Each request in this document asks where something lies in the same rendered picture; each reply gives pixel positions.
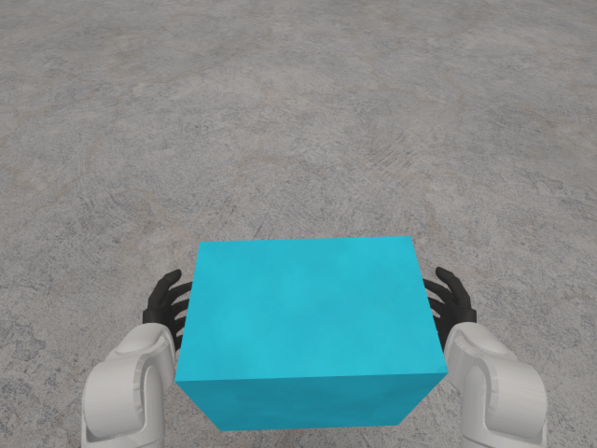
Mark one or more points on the right robot forearm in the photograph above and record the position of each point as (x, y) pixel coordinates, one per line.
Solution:
(505, 402)

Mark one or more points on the left robot hand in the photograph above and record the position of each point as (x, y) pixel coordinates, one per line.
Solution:
(160, 309)

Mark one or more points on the right robot hand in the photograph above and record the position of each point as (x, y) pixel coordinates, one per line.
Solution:
(457, 308)

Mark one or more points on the left robot forearm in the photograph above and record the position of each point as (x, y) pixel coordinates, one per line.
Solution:
(122, 403)

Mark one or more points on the carton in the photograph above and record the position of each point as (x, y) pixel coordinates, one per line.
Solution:
(308, 333)

